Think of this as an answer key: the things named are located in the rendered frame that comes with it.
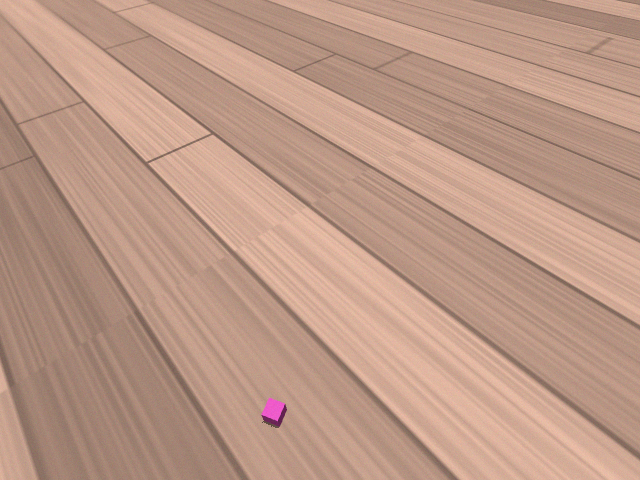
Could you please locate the cube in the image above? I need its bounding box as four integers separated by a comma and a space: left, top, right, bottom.
261, 398, 287, 427

